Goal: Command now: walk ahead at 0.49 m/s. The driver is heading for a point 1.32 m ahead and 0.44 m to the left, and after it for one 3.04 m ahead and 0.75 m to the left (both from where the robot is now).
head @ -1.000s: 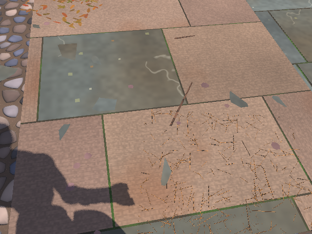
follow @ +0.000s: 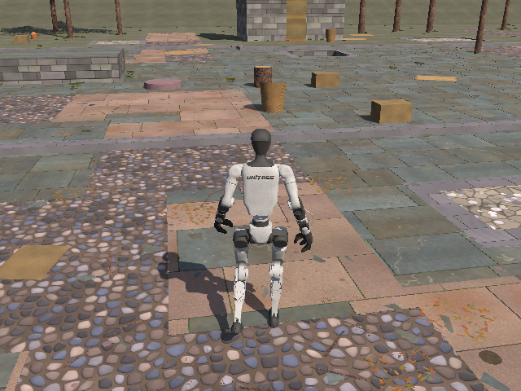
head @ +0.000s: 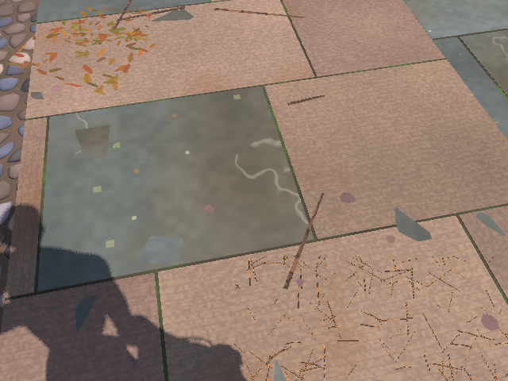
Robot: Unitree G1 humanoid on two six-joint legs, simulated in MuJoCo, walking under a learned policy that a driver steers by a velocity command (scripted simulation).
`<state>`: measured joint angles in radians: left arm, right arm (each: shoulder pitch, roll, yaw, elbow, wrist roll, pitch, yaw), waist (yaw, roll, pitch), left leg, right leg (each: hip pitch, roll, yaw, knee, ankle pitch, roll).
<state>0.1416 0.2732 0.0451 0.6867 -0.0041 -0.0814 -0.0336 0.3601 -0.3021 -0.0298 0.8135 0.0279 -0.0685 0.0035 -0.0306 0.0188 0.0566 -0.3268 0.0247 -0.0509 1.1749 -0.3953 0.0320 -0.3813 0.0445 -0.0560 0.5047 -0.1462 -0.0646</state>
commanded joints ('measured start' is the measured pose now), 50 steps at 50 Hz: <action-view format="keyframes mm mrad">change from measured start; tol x32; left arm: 1 62 98 29 -24 14 -15 2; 22 352 33 -10 99 2 1 32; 43 -202 79 7 -48 -9 -20 -12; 50 258 182 56 54 6 -18 10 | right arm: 1 -16 -105 -31 -87 -8 -16 0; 16 -377 -62 -14 -205 -12 -27 38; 22 103 -260 -87 -97 -28 -19 27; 50 98 -99 -32 -14 9 -9 -12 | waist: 1 17 -87 -82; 17 89 -75 9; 22 -50 291 -446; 42 -53 35 32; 50 141 -222 -370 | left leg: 1 -266 115 -40 13 114 -9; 17 -273 54 23 -655 372 2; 20 149 6 73 -682 340 73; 22 713 364 -632 -806 105 278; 38 228 158 -16 -1060 420 170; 47 282 144 -58 -634 706 95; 50 -380 -28 -108 90 -185 2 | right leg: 1 241 -266 358 -325 -8 -179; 20 359 -215 89 79 497 -54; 23 -343 -30 191 781 -424 29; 44 -224 -104 96 -15 135 42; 47 218 -76 61 -41 118 -18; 50 727 -442 709 -184 -248 -175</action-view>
